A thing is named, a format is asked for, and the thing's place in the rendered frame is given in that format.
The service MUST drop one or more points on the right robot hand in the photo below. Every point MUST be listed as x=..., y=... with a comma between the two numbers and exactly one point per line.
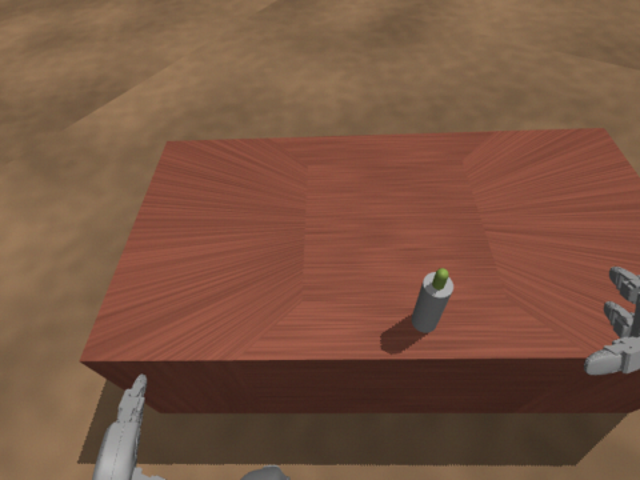
x=624, y=353

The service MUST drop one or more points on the left robot hand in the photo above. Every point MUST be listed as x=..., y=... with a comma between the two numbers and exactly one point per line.
x=117, y=458

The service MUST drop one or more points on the bottle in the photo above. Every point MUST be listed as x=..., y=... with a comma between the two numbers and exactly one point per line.
x=434, y=294

